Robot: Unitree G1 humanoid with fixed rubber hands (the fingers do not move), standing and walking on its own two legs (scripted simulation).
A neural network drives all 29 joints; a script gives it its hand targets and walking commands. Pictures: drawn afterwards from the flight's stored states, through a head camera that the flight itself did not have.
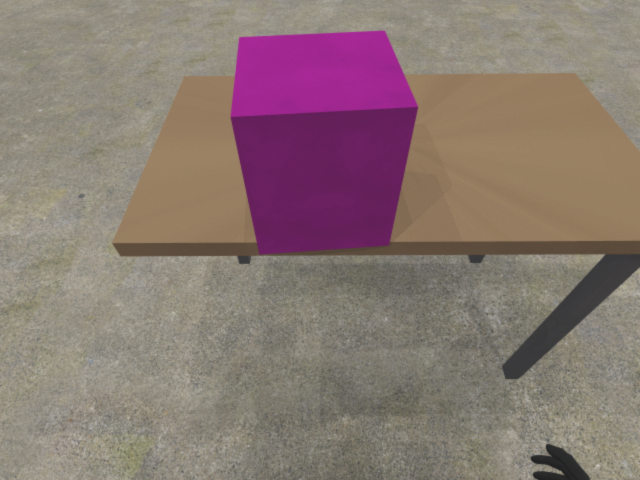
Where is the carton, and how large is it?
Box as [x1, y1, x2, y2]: [231, 31, 417, 254]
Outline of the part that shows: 384,31 239,37 231,108 231,121 259,254 388,245 417,105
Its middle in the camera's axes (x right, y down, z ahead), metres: +0.00 -0.14 +0.59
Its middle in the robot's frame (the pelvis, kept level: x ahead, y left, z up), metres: +0.57 +0.03 +0.10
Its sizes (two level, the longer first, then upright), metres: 0.210 0.200 0.250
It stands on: a table, 0.71 m high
